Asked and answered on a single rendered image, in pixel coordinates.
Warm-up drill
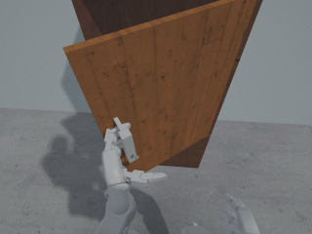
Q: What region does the robot left forearm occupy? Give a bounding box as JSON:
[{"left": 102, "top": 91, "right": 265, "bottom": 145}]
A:
[{"left": 94, "top": 182, "right": 137, "bottom": 234}]

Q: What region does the cupboard door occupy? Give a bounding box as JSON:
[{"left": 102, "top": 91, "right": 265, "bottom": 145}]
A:
[{"left": 63, "top": 0, "right": 256, "bottom": 183}]

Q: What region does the handle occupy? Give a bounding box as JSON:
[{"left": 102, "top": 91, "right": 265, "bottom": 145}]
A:
[{"left": 113, "top": 117, "right": 137, "bottom": 163}]

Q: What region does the right robot hand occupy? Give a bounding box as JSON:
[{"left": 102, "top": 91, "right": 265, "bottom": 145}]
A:
[{"left": 221, "top": 193, "right": 260, "bottom": 234}]

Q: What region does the left robot hand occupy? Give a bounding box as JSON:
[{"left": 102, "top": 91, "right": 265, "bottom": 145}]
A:
[{"left": 101, "top": 123, "right": 168, "bottom": 188}]

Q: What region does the robot right shin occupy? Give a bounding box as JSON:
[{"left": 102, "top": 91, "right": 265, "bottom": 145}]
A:
[{"left": 187, "top": 222, "right": 198, "bottom": 226}]

